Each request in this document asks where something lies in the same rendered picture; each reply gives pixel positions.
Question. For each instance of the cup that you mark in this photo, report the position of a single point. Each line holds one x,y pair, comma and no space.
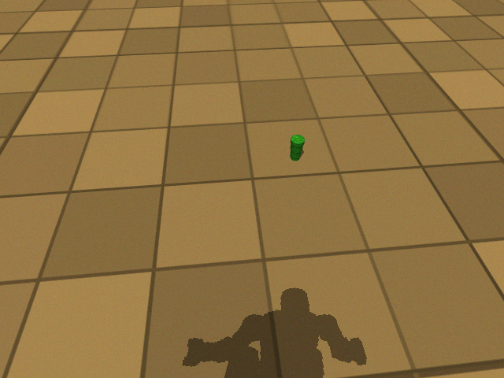
297,142

